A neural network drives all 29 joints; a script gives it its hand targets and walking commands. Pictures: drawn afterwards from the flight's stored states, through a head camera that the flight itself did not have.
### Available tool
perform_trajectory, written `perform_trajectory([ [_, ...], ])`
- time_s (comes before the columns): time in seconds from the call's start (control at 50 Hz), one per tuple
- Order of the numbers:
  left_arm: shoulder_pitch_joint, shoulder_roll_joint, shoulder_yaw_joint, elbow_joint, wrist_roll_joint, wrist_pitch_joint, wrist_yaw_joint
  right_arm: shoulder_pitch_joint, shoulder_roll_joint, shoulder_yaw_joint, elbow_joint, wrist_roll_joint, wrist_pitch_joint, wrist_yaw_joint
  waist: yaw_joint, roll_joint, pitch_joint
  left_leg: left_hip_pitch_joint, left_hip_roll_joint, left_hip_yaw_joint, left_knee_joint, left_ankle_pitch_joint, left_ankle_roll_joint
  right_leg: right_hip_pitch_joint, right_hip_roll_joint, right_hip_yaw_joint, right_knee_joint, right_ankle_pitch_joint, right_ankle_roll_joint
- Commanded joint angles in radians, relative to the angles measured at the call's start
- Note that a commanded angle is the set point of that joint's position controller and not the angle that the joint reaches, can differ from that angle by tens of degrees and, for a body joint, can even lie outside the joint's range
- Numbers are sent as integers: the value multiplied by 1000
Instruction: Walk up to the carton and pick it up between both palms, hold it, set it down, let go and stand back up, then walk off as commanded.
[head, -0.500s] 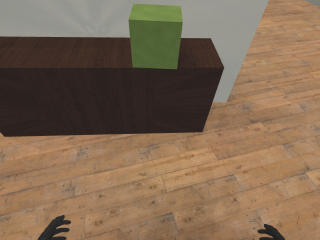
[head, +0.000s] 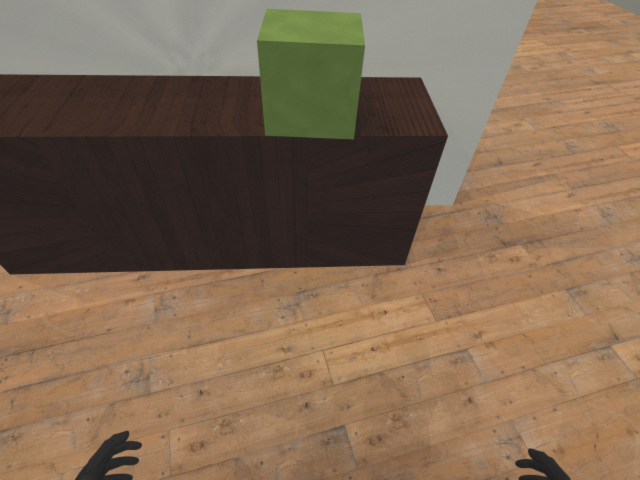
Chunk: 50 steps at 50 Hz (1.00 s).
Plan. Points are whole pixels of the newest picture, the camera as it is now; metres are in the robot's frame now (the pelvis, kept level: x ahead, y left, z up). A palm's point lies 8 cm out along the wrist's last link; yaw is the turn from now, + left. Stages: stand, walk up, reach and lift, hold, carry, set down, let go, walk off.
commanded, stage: stand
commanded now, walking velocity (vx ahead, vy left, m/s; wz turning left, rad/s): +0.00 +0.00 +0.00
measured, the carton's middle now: (311, 76) +1.08 +0.03 -0.03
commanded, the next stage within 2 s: none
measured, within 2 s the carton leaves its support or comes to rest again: neither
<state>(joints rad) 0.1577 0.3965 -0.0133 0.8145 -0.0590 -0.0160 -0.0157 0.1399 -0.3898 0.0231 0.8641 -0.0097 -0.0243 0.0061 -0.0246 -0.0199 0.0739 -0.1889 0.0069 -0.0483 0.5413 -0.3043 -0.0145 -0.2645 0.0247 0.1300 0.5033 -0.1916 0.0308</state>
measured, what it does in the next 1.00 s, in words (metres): stands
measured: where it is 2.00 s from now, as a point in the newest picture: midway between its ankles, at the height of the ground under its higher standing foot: outside the picture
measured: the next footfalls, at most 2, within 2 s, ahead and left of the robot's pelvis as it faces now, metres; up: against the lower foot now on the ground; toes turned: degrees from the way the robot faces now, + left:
none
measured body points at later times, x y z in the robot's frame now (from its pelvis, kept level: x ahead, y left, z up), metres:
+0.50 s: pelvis +0.00 +0.00 +0.00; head +0.01 +0.01 +0.45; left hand +0.14 +0.30 -0.11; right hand +0.12 -0.31 -0.10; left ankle +0.00 +0.13 -0.73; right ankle +0.06 -0.14 -0.73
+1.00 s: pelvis +0.00 +0.00 +0.00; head +0.02 +0.01 +0.45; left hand +0.14 +0.30 -0.11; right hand +0.12 -0.31 -0.10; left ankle +0.00 +0.13 -0.73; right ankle +0.06 -0.14 -0.73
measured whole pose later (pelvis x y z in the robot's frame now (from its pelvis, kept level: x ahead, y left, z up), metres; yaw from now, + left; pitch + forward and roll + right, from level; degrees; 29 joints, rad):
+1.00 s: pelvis +0.00 +0.00 +0.00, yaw +0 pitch -3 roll +0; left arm 0.16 0.39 -0.01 0.82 -0.06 -0.02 -0.02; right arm 0.14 -0.39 0.02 0.87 -0.01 -0.02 0.01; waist -0.02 -0.02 0.07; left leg -0.19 0.01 -0.05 0.53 -0.30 -0.01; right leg -0.26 0.02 0.13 0.50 -0.19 0.03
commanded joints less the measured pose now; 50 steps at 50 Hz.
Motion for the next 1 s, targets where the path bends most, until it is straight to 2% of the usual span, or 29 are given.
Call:
perform_trajectory([
  [0.0,-68,199,65,34,86,-16,9,-44,-197,-49,18,13,-14,-3,18,30,-117,-20,90,-95,-210,57,63,84,-90,46,-93,35,-87],
  [0.02,-65,185,64,34,86,-15,7,-27,-199,-48,19,0,-17,-5,13,71,-92,-50,91,-97,-223,13,64,87,-94,50,-102,36,-87],
  [0.08,-38,166,51,33,84,-21,10,-43,-210,-48,23,2,-9,-3,35,54,-87,-51,77,-88,-227,2,69,86,-93,59,-105,26,-85],
  [0.1,-43,163,52,31,79,-19,7,-36,-192,-52,11,6,-14,-2,18,58,-100,-50,82,-93,-206,-18,70,78,-102,65,-110,18,-90],
  [0.12,-66,196,62,35,88,-22,8,-14,-211,-49,29,0,-11,0,16,53,-98,-44,77,-103,-222,-4,72,86,-98,56,-100,-15,-92],
  [0.14,-43,176,56,38,83,-22,10,-49,-210,-54,17,-2,-10,-3,41,19,-84,-47,86,-103,-222,-12,73,75,-92,58,-109,0,-88],
  [0.16,-62,191,64,23,84,-20,9,-56,-211,-59,-6,1,-17,1,19,29,-109,-19,80,-90,-200,12,68,64,-97,54,-106,35,-88],
  [0.18,-53,177,58,33,85,-21,7,-42,-211,-56,16,3,-16,4,21,71,-126,-12,82,-96,-201,35,71,75,-96,55,-104,11,-90],
  [0.28,-37,175,55,31,85,-23,7,-45,-200,-50,23,1,-20,0,39,47,-108,-37,86,-99,-218,56,68,112,-93,42,-100,78,-89],
  [0.3,-41,181,62,32,86,-22,9,-21,-200,-53,21,7,-15,-3,18,73,-142,-7,86,-95,-205,85,67,118,-94,43,-83,108,-87],
  [0.32,-37,179,62,37,79,-19,7,-44,-212,-57,17,0,-15,-5,38,50,-106,-30,82,-78,-207,101,65,118,-93,42,-99,135,-81],
  [0.36,-57,171,60,38,85,-18,13,-34,-198,-54,1,6,-22,4,21,79,-145,-8,87,-97,-211,83,64,115,-89,33,-77,106,-86],
  [0.38,-23,177,59,42,78,-14,13,-35,-203,-51,16,2,-19,0,42,83,-98,-33,86,-92,-216,94,66,95,-95,50,-98,78,-88],
  [0.4,-67,180,59,35,86,-15,15,-46,-181,-47,5,6,-15,2,24,65,-110,-21,81,-80,-204,85,58,88,-104,54,-106,68,-88],
  [0.46,-35,180,58,44,79,-12,13,-56,-207,-51,10,-1,-17,0,39,24,-132,-33,89,-92,-207,73,74,105,-98,44,-99,70,-87],
  [0.5,-38,177,61,42,82,-14,8,-47,-209,-55,14,1,-19,-6,36,76,-83,-53,85,-90,-220,5,70,78,-97,69,-127,25,-88],
  [0.52,-50,182,63,30,84,-17,2,-29,-213,-52,21,4,-15,-7,22,60,-121,-36,84,-104,-227,-8,68,102,-93,49,-91,22,-86],
  [0.58,-75,195,65,37,80,-16,6,-37,-211,-54,19,1,-15,-3,21,48,-122,-27,84,-83,-219,58,66,108,-97,46,-93,84,-83],
  [0.6,-28,169,62,31,85,-16,8,-51,-214,-54,16,3,-18,-6,38,70,-146,-22,85,-92,-214,85,67,118,-85,35,-87,96,-81],
  [0.62,-14,174,59,50,74,-13,5,-37,-203,-45,11,8,-24,-1,33,102,-143,-20,91,-94,-204,121,62,127,-93,39,-98,118,-81],
  [0.64,-24,176,60,55,77,-25,9,-29,-176,-41,19,7,-19,1,28,40,-98,-34,84,-107,-220,99,74,106,-89,45,-85,84,-88],
  [0.68,-50,170,58,35,83,-18,11,-75,-192,-50,-6,5,-20,-2,30,32,-139,-25,82,-94,-204,71,70,112,-92,36,-85,96,-80],
  [0.72,-53,171,62,28,83,-18,8,-50,-198,-50,8,8,-18,-4,36,33,-144,-36,83,-92,-209,87,68,129,-94,47,-92,101,-80],
  [0.76,-62,189,60,34,84,-25,11,-50,-217,-60,17,8,-13,4,29,84,-132,-26,71,-82,-206,73,61,107,-102,47,-95,106,-85],
  [0.78,-62,196,68,35,88,-21,12,-51,-197,-56,14,7,-15,1,17,29,-107,-41,79,-80,-208,47,67,88,-93,48,-106,79,-83],
  [0.84,-40,186,63,52,89,-15,9,-52,-222,-60,9,5,-7,-6,23,81,-118,-32,74,-86,-210,43,66,113,-89,38,-94,96,-72],
  [0.9,-37,187,58,45,89,-18,12,-32,-197,-47,13,4,-12,-5,34,36,-114,-53,91,-110,-225,27,65,119,-82,34,-93,81,-79],
  [0.94,-76,192,69,46,88,-23,7,-44,-208,-56,8,3,-11,-1,15,97,-109,-51,76,-95,-216,25,63,110,-99,49,-104,66,-85],
  [0.98,-35,167,57,44,80,-20,7,-54,-213,-53,12,1,-9,-1,32,66,-152,-12,87,-95,-210,15,65,99,-95,48,-114,27,-80],
])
